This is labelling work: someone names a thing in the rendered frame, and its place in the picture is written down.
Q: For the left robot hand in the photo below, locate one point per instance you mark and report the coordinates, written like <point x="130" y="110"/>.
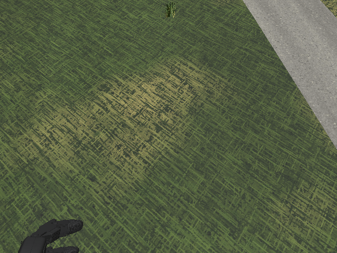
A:
<point x="48" y="233"/>

